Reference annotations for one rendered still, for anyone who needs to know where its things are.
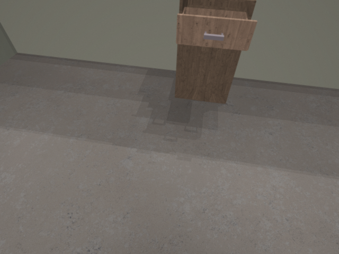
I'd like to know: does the drawer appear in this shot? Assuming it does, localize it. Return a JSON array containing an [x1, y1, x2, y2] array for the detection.
[[176, 7, 257, 51]]

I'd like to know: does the handle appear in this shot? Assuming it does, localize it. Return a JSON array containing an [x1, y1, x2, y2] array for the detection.
[[203, 31, 224, 41]]

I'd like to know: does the cabinet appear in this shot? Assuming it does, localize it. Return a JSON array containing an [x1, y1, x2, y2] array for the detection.
[[175, 0, 256, 104]]

